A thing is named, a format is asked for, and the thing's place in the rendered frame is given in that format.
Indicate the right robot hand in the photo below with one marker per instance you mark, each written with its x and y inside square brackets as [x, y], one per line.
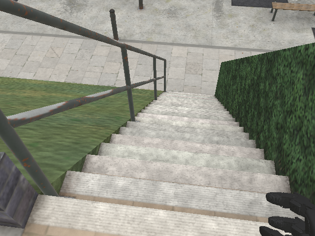
[296, 226]

